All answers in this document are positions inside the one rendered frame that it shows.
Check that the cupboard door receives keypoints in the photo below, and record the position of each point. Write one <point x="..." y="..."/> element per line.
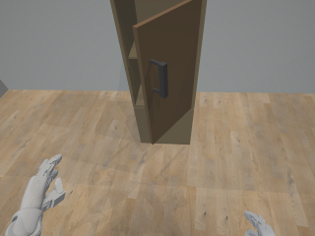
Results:
<point x="170" y="36"/>

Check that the robot left forearm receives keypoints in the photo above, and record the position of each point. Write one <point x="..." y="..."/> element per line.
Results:
<point x="26" y="222"/>

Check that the left robot hand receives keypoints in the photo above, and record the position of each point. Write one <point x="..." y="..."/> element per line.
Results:
<point x="35" y="193"/>

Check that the handle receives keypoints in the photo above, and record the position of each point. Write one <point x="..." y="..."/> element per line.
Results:
<point x="163" y="78"/>

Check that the right robot hand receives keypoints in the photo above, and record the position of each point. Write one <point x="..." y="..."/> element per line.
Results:
<point x="258" y="222"/>

